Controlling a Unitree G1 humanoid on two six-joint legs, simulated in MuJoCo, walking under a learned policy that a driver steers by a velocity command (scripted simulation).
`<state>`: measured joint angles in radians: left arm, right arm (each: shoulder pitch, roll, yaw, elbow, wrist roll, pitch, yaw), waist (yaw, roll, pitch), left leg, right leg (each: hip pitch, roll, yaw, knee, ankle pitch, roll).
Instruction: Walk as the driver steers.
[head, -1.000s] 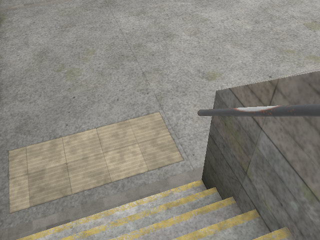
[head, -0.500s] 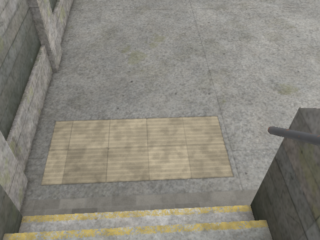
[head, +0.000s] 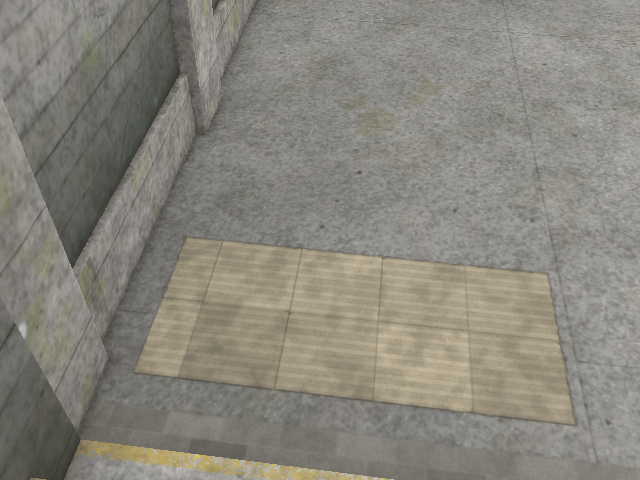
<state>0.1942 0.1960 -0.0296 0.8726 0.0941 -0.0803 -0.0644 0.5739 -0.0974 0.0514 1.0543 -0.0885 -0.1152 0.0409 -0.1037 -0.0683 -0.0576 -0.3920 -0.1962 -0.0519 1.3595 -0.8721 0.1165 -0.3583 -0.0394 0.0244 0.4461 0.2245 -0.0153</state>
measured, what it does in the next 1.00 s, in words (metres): goes down, turning right: right foot 0.21 m lower, then left foot 0.22 m lower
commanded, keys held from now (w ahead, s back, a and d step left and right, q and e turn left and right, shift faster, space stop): w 0.02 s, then w+e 0.98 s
